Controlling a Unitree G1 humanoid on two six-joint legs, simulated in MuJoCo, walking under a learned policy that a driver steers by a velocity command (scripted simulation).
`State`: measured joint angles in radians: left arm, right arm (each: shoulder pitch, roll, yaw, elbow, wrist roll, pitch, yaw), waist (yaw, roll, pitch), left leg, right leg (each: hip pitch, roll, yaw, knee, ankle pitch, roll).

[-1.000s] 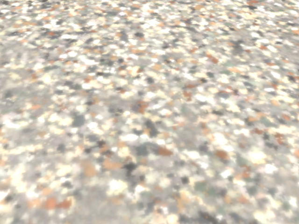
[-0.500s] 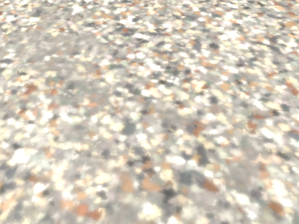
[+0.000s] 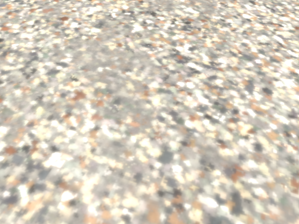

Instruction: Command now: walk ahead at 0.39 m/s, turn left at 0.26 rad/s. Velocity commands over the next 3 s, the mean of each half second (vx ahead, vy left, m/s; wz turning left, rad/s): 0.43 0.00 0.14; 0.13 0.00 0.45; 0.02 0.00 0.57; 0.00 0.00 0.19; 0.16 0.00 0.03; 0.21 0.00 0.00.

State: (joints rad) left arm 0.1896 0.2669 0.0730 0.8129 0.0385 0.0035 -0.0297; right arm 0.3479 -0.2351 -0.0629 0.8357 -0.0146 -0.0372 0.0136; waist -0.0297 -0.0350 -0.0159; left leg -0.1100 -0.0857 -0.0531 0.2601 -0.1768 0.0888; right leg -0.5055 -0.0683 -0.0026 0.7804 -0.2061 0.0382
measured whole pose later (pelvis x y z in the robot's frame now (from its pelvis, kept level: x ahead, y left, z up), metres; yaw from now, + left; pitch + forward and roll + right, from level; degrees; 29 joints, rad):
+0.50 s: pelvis +0.21 -0.06 +0.00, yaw +3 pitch +1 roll -1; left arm 0.42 0.20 0.04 0.91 0.01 -0.09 -0.01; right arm 0.17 -0.26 -0.04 0.83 -0.03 -0.03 0.04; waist 0.02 0.06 0.03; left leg -0.64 0.06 0.01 0.89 -0.13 0.03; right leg -0.01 0.06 -0.07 0.21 -0.22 -0.07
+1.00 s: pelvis +0.35 -0.03 -0.01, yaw +17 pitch +1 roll -1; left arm 0.15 0.26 0.05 0.78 0.03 0.05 0.03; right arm 0.24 -0.27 -0.07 0.81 -0.01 0.02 0.00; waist -0.04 -0.02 0.06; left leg -0.34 -0.16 -0.08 0.40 -0.06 0.13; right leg -0.55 -0.05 0.08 0.99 -0.34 0.05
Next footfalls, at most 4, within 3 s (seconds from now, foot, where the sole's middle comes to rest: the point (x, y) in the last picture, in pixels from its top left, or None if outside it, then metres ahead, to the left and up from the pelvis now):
0.20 right None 0.18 -0.14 -0.79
0.66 left None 0.45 0.04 -0.79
1.30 right None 0.47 -0.14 -0.79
1.74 left None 0.34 0.03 -0.79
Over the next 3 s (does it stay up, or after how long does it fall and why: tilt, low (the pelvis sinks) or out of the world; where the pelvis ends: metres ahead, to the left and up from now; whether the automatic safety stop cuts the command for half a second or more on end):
stays up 0.56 0.06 -0.02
